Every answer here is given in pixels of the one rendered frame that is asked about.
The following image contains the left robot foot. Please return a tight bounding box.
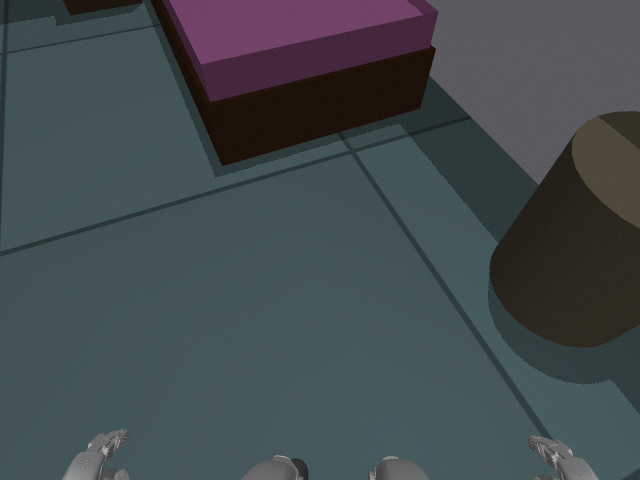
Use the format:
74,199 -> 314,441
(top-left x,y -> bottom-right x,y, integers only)
291,459 -> 308,480

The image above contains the left robot hand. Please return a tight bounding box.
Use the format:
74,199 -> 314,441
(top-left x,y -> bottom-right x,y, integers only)
62,429 -> 129,480

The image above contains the right robot hand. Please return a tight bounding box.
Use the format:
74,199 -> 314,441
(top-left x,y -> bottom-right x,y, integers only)
527,435 -> 599,480

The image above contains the bed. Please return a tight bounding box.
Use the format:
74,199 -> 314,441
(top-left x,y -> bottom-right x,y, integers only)
150,0 -> 439,166

